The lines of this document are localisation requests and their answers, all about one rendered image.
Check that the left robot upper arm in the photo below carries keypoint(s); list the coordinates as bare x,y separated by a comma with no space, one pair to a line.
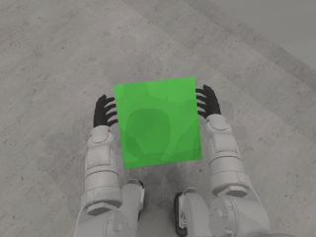
112,223

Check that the robot left hand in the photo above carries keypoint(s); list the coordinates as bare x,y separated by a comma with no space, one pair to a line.
100,114

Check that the robot right shin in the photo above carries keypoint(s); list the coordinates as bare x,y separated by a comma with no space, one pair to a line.
183,223

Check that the right robot thigh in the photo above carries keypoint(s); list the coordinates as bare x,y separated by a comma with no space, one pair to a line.
193,208

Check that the left robot forearm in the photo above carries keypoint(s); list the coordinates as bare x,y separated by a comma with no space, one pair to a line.
102,192

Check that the carton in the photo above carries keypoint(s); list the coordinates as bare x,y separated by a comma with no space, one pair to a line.
158,122

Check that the right robot upper arm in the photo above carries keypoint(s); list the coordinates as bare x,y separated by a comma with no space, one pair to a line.
231,216

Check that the robot right hand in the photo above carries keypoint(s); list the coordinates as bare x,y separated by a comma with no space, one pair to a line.
211,105

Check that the right robot forearm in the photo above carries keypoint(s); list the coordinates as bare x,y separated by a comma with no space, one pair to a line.
224,159

